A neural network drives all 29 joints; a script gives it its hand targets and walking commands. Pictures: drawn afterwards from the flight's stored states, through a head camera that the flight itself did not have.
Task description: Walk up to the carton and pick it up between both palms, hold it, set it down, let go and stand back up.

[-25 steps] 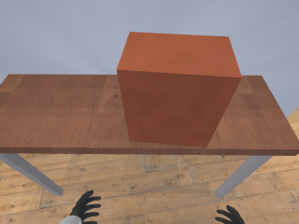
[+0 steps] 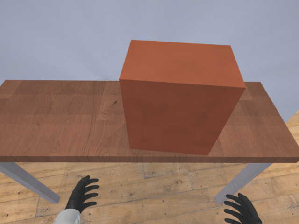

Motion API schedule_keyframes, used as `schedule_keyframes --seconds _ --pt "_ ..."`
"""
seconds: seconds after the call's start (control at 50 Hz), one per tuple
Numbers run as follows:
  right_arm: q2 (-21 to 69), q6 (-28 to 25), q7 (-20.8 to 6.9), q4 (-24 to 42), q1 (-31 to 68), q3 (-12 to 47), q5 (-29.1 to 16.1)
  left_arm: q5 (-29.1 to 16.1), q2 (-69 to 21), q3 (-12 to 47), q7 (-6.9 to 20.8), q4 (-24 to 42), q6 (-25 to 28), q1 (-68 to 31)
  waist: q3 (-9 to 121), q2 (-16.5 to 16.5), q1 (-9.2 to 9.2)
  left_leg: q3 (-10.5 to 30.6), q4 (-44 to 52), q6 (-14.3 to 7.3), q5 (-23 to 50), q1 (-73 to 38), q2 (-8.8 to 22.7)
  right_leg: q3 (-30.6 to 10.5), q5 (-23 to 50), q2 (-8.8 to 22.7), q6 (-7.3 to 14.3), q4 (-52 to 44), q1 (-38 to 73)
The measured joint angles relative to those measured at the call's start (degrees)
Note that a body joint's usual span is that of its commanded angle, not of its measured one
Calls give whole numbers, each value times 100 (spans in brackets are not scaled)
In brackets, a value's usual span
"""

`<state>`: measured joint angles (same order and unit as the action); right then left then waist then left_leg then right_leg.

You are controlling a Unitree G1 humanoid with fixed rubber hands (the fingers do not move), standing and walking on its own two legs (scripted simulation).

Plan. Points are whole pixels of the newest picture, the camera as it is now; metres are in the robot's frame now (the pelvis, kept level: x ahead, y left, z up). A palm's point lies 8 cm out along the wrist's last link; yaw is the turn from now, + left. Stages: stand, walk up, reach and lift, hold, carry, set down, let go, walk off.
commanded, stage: reach and lift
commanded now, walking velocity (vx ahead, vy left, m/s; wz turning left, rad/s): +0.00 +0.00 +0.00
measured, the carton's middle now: (173, 103) +0.43 -0.04 +0.09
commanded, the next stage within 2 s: none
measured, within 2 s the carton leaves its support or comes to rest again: neither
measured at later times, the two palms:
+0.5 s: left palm (74, 182) +0.22 +0.21 +0.01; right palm (259, 196) +0.20 -0.25 +0.01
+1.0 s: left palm (75, 162) +0.26 +0.21 +0.04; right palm (261, 171) +0.26 -0.26 +0.04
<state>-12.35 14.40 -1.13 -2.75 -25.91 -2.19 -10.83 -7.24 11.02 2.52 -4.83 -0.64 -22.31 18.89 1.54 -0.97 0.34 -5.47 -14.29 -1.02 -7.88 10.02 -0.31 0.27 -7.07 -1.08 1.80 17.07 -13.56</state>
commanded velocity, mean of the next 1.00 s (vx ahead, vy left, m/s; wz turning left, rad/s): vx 0.00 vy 0.00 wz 0.00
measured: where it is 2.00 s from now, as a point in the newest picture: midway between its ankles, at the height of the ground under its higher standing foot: outside the picture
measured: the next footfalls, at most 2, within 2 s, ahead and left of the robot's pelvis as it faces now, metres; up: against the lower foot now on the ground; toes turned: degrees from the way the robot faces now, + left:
none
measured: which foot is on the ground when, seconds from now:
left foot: down 0.00-1.00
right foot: down 0.00-1.00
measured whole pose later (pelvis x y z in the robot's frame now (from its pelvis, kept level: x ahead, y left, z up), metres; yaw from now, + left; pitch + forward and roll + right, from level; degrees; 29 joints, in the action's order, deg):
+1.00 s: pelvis +0.01 +0.01 +0.00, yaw +1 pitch +2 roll +0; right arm -24.6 0.7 -5.0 -15.2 -5.5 -2.3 -22.1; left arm -13.8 13.8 3.9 -7.2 -6.6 -7.9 5.1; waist 3.0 0.5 -0.8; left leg -4.1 -15.0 -1.8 -9.4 7.3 -0.7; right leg 1.4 -7.8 -0.7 1.2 15.6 -9.4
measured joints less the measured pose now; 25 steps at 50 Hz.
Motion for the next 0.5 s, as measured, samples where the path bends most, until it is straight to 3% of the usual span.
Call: schedule_keyframes --seconds 0.5 --pt "-785 -1020 -338 -58 529 -168 -636 -189 83 -2 -34 37 1127 -298 117 105 -53 70 21 -42 -158 -212 -21 51 -110 17 -40 -148 295"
